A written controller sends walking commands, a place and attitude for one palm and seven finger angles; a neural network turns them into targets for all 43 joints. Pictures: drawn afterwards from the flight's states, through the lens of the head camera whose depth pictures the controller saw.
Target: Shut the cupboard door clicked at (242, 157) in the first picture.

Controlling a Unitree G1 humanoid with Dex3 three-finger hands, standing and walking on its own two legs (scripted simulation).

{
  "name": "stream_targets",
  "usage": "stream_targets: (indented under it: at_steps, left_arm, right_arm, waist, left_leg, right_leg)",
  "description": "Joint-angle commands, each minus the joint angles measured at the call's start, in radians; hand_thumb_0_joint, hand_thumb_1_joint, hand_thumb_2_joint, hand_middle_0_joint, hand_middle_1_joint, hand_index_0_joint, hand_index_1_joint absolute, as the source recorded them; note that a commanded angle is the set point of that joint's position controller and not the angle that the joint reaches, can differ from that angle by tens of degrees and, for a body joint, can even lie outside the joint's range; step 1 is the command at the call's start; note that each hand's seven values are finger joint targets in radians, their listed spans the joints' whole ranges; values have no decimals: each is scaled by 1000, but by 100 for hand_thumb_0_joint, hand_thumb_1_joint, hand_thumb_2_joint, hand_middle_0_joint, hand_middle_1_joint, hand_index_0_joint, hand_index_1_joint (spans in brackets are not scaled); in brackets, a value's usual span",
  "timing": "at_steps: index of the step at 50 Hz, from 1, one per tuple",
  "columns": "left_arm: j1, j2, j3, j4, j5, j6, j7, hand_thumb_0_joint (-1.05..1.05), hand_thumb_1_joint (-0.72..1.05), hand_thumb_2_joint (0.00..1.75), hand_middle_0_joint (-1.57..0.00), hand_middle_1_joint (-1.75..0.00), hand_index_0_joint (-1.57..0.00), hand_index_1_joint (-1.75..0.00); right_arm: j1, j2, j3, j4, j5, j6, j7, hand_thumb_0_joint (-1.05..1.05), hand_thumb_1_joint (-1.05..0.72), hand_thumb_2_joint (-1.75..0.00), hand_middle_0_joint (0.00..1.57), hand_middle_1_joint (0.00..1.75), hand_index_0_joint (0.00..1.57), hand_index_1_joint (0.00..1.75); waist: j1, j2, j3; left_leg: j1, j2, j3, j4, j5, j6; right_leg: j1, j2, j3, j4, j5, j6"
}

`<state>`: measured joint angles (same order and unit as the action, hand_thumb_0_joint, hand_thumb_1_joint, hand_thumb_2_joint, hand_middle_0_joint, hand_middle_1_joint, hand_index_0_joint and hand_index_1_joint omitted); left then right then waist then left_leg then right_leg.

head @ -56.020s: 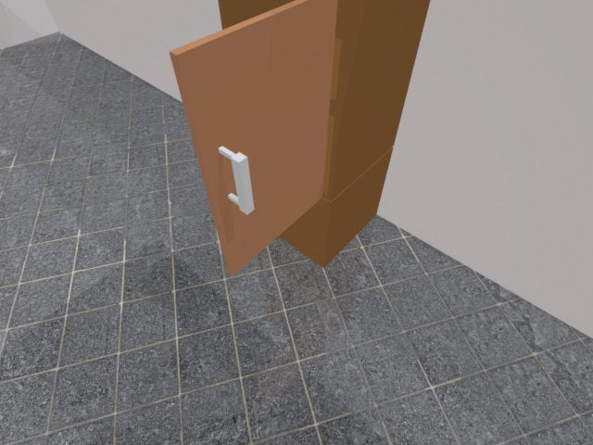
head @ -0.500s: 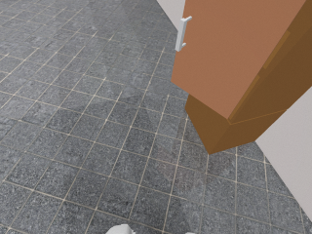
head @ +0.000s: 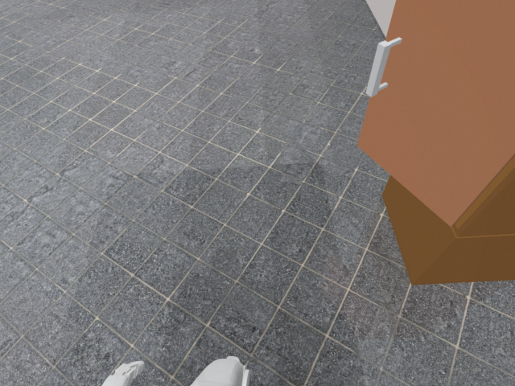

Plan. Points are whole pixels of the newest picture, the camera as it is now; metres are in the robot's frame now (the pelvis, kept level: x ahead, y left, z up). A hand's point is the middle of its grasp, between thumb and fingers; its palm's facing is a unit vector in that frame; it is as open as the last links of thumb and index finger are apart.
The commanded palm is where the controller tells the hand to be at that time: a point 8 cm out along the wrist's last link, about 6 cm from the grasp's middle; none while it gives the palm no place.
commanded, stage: walk to a spot facing it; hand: left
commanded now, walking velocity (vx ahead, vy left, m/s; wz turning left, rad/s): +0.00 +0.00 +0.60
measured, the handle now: (383, 67) +0.84 -0.31 -0.01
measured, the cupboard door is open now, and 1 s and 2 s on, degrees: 29 29 29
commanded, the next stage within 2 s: turn to face it in 1.38 s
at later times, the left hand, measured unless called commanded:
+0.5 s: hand out of the picture +0.00 +0.25 -0.17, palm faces +0.34 -0.91 -0.24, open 7.4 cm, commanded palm none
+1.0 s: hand out of the picture +0.04 +0.17 -0.15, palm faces +0.63 -0.75 -0.22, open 7.3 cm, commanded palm none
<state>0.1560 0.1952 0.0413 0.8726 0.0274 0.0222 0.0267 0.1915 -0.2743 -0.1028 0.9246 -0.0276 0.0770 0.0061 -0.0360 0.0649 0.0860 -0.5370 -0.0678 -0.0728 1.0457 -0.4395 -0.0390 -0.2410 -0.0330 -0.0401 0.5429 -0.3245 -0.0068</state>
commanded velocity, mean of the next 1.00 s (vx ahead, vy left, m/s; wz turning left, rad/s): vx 0.21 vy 0.00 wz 0.60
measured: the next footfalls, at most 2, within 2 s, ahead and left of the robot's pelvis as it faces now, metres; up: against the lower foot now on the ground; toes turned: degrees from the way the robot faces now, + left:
left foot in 0.28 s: +0.01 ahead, +0.14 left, +0.00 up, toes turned +17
right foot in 0.70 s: +0.18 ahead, -0.08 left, +0.00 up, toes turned +21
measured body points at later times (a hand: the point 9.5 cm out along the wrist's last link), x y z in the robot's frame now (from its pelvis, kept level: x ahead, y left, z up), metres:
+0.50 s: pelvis +0.01 +0.02 +0.00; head +0.05 +0.05 +0.45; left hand -0.02 +0.30 -0.15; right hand +0.18 -0.19 -0.13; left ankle -0.03 +0.12 -0.73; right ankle +0.04 -0.14 -0.66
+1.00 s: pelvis +0.15 +0.02 +0.01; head +0.19 +0.03 +0.46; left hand +0.01 +0.21 -0.13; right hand +0.35 -0.14 -0.15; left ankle +0.10 +0.17 -0.65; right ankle +0.14 -0.10 -0.73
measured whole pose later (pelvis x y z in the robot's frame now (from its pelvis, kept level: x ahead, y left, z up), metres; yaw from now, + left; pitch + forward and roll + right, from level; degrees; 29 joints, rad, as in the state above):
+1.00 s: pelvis +0.15 +0.02 +0.01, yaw +38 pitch +1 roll +2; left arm 0.35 0.14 0.04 0.96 0.03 -0.06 0.01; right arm 0.20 -0.23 -0.07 0.95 -0.03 0.04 0.04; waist -0.01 0.01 0.07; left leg -0.62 0.07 0.05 1.05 -0.24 -0.02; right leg -0.05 -0.10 -0.29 0.37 -0.32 0.00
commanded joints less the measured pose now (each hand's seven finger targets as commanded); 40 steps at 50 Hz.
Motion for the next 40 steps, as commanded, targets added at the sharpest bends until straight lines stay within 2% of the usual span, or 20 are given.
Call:
stream_targets:
  at_steps: [1,4,9,12,13,14,15,16,18,20,27,31,33,34,35,36,37,38,39,40]
  left_arm:
    - [0,179,46,-79,-3,-29,22,0,90,90,-20,-30,-20,-30]
    - [91,199,56,-51,-2,-27,19,0,90,90,-20,-30,-20,-30]
    - [144,228,73,-37,6,-23,15,0,90,90,-20,-30,-20,-30]
    - [132,237,78,-40,-1,-21,9,0,90,90,-20,-30,-20,-30]
    - [128,224,75,-45,-10,-18,6,0,90,90,-20,-30,-20,-30]
    - [128,160,63,-75,-16,-14,-1,0,90,90,-20,-30,-20,-30]
    - [55,122,40,-114,-13,-5,3,0,90,90,-20,-30,-20,-30]
    - [25,151,46,-126,-7,3,5,0,90,90,-20,-30,-20,-30]
    - [-13,147,56,-94,-1,9,-5,0,90,90,-20,-30,-20,-30]
    - [12,152,58,-75,-1,3,-23,0,90,90,-20,-30,-20,-30]
    - [-31,139,52,-84,0,-13,-50,0,90,90,-20,-30,-20,-30]
    - [15,136,51,-83,-2,-28,-54,0,90,90,-20,-30,-20,-30]
    - [174,166,65,-34,0,-43,-51,0,90,90,-20,-30,-20,-30]
    - [286,258,85,-11,12,-60,-37,0,90,90,-20,-30,-20,-30]
    - [315,324,92,-11,10,-55,-23,0,90,90,-20,-30,-20,-30]
    - [241,287,81,-28,-2,-51,-18,0,90,90,-20,-30,-20,-30]
    - [157,236,75,-46,-1,-60,-14,0,90,90,-20,-30,-20,-30]
    - [132,207,65,-44,-1,-67,-13,0,90,90,-20,-30,-20,-30]
    - [98,163,55,-43,-2,-70,-12,0,90,90,-20,-30,-20,-30]
    - [94,136,48,-42,-3,-80,-14,0,90,90,-20,-30,-20,-30]
  right_arm:
    - [1,-44,2,-82,10,-15,19,0,-90,-90,20,30,20,30]
    - [-72,-30,12,-103,12,-12,23,0,-90,-90,20,30,20,30]
    - [-108,-14,25,-123,15,-25,23,0,-90,-90,20,30,20,30]
    - [-31,-36,21,-106,13,-37,20,0,-90,-90,20,30,20,30]
    - [41,-79,10,-87,9,-46,20,0,-90,-90,20,30,20,30]
    - [104,-197,-19,-76,2,-55,14,0,-90,-90,20,30,20,30]
    - [170,-249,-31,-56,9,-47,1,0,-90,-90,20,30,20,30]
    - [172,-225,-20,-46,2,-40,-6,0,-90,-90,20,30,20,30]
    - [89,-170,-2,-71,-5,-50,-24,0,-90,-90,20,30,20,30]
    - [31,-153,8,-88,-4,-60,-24,0,-90,-90,20,30,20,30]
    - [55,-167,-1,-70,-5,-76,-13,0,-90,-90,20,30,20,30]
    - [32,-163,-5,-69,-7,-76,-10,0,-90,-90,20,30,20,30]
    - [-18,-134,-2,-79,5,-76,-9,0,-90,-90,20,30,20,30]
    - [-21,-65,12,-95,18,-82,-5,0,-90,-90,20,30,20,30]
    - [-26,-19,21,-121,16,-88,-3,0,-90,-90,20,30,20,30]
    - [-32,-68,7,-117,0,-82,5,0,-90,-90,20,30,20,30]
    - [-4,-63,6,-102,-5,-81,9,0,-90,-90,20,30,20,30]
    - [-1,-49,10,-80,-8,-79,14,0,-90,-90,20,30,20,30]
    - [26,-48,7,-56,-8,-74,23,0,-90,-90,20,30,20,30]
    - [28,-31,14,-46,-8,-71,30,0,-90,-90,20,30,20,30]
  waist:
    - [0,-259,-68]
    - [48,-261,-70]
    - [75,-295,-101]
    - [29,-256,-144]
    - [-13,-151,-193]
    - [-43,159,-249]
    - [-78,247,-249]
    - [-72,110,-212]
    - [-45,164,-147]
    - [-12,124,-114]
    - [-5,98,-23]
    - [25,96,-46]
    - [110,-3,-90]
    - [165,-244,-142]
    - [175,-451,-135]
    - [123,-325,-48]
    - [73,-273,-25]
    - [58,-303,-2]
    - [25,-268,-6]
    - [20,-233,-5]
  left_leg:
    - [-46,78,59,106,15,-29]
    - [-26,78,110,-19,3,-30]
    - [68,80,160,-267,-24,-7]
    - [255,58,180,-498,136,12]
    - [437,96,130,-611,343,31]
    - [640,359,-204,-630,693,136]
    - [649,492,-349,-634,1046,260]
    - [566,482,-267,-640,804,282]
    - [475,361,-249,-689,517,216]
    - [441,310,-209,-725,309,192]
    - [330,261,-253,-820,-59,207]
    - [256,235,-277,-762,-75,199]
    - [44,158,-213,-592,-112,155]
    - [-157,35,-77,-323,-171,92]
    - [-248,-18,23,-5,-208,53]
    - [-238,54,-25,149,-126,57]
    - [-230,94,-34,188,-27,55]
    - [-217,115,-22,233,34,44]
    - [-172,146,-8,238,102,39]
    - [-146,151,18,214,151,27]
  right_leg:
    - [123,-258,68,-148,589,-126]
    - [190,-270,35,-127,656,-118]
    - [242,-306,3,-58,712,-116]
    - [173,-292,-57,60,684,-63]
    - [59,-267,-103,195,561,-15]
    - [-219,-130,-144,416,12,60]
    - [-349,-74,-52,553,-365,76]
    - [-320,-98,18,592,-326,59]
    - [-363,-95,41,614,-179,67]
    - [-368,-85,38,601,-91,72]
    - [-317,-50,2,343,-35,77]
    - [-125,7,-33,123,-24,73]
    - [207,12,-22,-53,37,68]
    - [415,-190,208,-236,-206,23]
    - [372,-450,561,-403,-429,-62]
    - [198,-466,555,-440,-519,-87]
    - [133,-431,487,-428,-460,-88]
    - [88,-399,430,-419,-376,-80]
    - [64,-363,273,-391,-265,-65]
    - [62,-321,144,-370,-86,-56]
